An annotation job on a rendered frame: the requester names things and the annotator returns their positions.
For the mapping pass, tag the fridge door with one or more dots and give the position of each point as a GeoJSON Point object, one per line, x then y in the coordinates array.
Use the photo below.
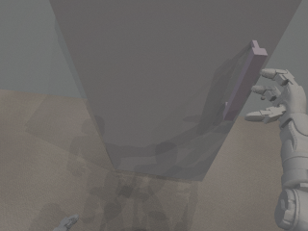
{"type": "Point", "coordinates": [157, 73]}

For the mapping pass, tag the right robot forearm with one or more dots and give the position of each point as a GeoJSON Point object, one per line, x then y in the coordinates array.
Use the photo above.
{"type": "Point", "coordinates": [294, 151]}

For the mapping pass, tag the right robot hand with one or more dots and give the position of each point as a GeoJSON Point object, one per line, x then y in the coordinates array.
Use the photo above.
{"type": "Point", "coordinates": [292, 99]}

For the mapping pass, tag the right robot upper arm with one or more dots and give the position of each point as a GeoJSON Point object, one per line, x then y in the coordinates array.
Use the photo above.
{"type": "Point", "coordinates": [291, 211]}

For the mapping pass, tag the left robot hand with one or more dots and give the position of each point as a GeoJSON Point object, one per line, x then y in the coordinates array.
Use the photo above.
{"type": "Point", "coordinates": [67, 223]}

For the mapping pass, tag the handle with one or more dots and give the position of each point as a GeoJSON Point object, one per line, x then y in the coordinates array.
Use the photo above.
{"type": "Point", "coordinates": [252, 66]}

